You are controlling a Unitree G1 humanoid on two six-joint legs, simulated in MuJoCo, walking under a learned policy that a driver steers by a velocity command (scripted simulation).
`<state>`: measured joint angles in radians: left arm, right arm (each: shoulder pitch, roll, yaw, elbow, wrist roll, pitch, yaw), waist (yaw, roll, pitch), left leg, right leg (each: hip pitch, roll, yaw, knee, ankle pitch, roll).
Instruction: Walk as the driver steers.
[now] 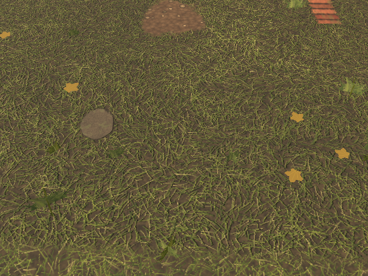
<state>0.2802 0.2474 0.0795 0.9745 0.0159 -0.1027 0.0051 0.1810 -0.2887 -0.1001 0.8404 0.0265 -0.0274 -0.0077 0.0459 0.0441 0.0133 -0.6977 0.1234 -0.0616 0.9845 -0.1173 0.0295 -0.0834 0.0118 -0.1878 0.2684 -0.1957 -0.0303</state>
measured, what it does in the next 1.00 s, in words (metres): walks ahead, turning left: left foot, then right foot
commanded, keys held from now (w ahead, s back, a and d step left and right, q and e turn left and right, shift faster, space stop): w+q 0.40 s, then w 0.60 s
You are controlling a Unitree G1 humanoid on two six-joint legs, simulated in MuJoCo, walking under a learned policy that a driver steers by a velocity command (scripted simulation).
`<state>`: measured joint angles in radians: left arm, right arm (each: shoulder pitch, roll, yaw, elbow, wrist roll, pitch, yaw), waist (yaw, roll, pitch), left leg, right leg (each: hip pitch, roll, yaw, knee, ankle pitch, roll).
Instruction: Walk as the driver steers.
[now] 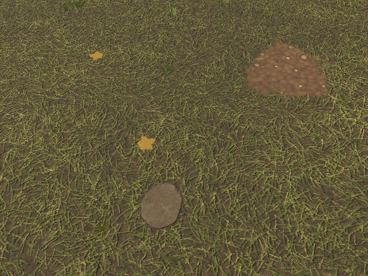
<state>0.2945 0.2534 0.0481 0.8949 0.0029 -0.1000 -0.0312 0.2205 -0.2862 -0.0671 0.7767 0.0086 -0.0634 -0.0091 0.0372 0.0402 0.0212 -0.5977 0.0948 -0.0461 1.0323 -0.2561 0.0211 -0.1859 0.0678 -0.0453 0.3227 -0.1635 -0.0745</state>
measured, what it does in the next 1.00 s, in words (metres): walks ahead: left foot, then right foot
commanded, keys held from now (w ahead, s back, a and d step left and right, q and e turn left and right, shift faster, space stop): w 0.50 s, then w+e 0.36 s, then no key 0.14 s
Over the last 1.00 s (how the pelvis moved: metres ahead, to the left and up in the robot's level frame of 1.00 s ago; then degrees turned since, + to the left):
0.57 0.10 0.00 20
